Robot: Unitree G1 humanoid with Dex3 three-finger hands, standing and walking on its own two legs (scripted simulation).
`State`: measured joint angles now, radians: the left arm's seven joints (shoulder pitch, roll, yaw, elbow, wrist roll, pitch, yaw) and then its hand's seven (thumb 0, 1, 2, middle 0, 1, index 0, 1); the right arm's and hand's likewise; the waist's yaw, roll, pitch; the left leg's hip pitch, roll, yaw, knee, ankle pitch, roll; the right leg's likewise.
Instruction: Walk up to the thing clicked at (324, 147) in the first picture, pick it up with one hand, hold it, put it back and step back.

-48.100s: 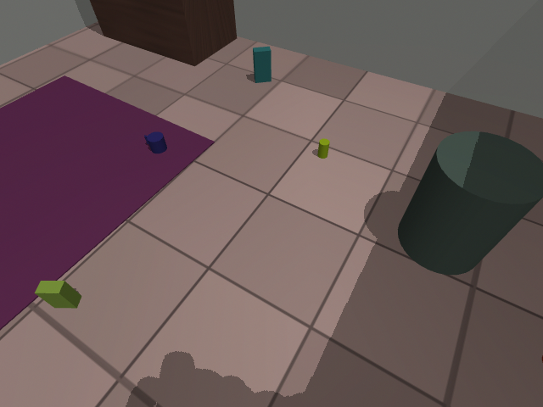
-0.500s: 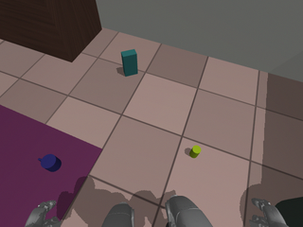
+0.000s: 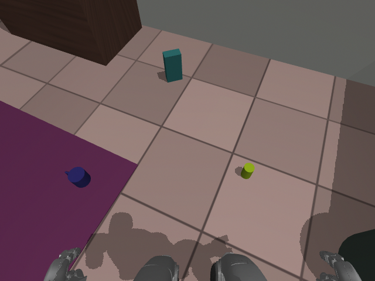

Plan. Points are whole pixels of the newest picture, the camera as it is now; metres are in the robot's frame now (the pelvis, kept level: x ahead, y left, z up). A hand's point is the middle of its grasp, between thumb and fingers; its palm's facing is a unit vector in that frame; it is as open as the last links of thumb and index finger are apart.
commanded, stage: step back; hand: right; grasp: from above
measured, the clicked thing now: (247, 171) +0.61 -0.30 -0.71
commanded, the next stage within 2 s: none
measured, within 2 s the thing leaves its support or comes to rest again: neither
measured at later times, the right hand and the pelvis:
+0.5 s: hand out of the picture -0.03 -0.28 -0.14, palm faces +0.03 +0.92 -0.39, open 7.4 cm; pelvis -0.14 -0.01 +0.01, yaw -2 degrees
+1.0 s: hand out of the picture -0.22 -0.24 -0.13, palm faces -0.01 +0.90 -0.43, open 7.4 cm; pelvis -0.31 +0.03 +0.01, yaw +0 degrees
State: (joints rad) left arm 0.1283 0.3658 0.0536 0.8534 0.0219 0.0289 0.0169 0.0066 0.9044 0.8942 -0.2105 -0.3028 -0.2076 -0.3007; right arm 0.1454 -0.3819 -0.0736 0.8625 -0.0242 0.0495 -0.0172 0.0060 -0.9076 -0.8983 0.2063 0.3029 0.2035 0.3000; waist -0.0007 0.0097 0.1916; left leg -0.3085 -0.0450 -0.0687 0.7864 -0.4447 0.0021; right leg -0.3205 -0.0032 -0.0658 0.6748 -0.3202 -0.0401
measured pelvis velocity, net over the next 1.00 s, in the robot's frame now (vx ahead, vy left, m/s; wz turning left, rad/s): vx -0.31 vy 0.03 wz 0.00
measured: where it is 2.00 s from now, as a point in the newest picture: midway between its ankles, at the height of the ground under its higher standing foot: outside the picture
